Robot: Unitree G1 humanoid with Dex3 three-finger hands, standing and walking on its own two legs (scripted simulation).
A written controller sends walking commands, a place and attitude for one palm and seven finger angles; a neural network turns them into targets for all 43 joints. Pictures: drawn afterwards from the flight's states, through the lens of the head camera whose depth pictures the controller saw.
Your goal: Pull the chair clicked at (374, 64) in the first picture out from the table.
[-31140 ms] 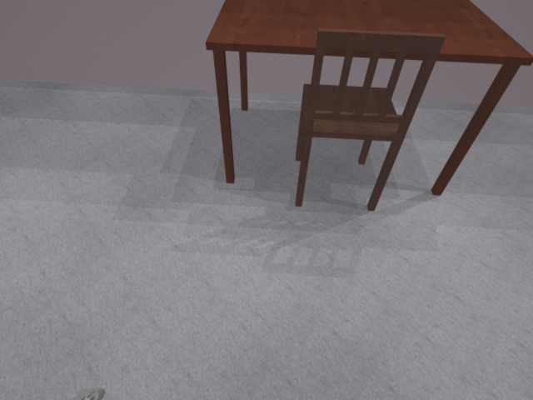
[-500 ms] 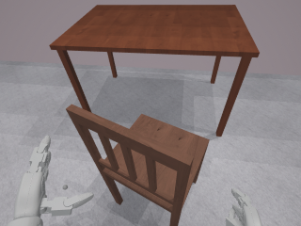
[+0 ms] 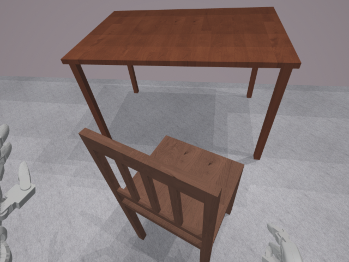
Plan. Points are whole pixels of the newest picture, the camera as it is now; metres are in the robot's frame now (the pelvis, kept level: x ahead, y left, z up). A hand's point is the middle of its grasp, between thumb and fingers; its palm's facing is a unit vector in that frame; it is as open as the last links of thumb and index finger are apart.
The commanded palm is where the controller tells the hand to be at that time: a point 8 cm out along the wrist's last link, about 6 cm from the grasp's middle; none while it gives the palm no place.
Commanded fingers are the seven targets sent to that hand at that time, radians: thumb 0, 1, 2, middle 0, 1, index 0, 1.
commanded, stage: draw the hand back to the body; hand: left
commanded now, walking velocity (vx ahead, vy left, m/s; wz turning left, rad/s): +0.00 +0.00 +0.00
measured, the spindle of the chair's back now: (151, 192) +0.33 +0.13 -0.10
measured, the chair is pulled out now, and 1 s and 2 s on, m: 0.56 0.56 0.56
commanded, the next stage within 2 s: step back with the hand held close in 0.24 s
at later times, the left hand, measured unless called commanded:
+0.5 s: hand (35, 188) +0.19 +0.27 +0.16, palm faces +0.46 -0.76 -0.45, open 7.4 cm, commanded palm +0.13 +0.30 +0.18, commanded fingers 0.00 0.90 0.90 -0.20 -0.30 -0.20 -0.30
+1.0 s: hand (16, 221) +0.13 +0.27 +0.16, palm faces +0.46 -0.75 -0.47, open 7.4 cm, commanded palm +0.08 +0.30 +0.18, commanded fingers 0.00 0.90 0.90 -0.20 -0.30 -0.20 -0.30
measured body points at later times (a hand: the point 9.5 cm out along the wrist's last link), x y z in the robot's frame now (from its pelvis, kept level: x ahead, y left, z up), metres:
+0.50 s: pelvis -0.01 +0.00 +0.00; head +0.00 -0.03 +0.45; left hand +0.16 +0.31 +0.19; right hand +0.17 -0.23 -0.09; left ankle -0.07 +0.12 -0.74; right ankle +0.01 -0.12 -0.74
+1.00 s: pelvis -0.07 +0.00 -0.01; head -0.05 -0.01 +0.44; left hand +0.10 +0.30 +0.18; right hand +0.11 -0.24 -0.09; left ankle -0.07 +0.12 -0.74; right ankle +0.01 -0.12 -0.74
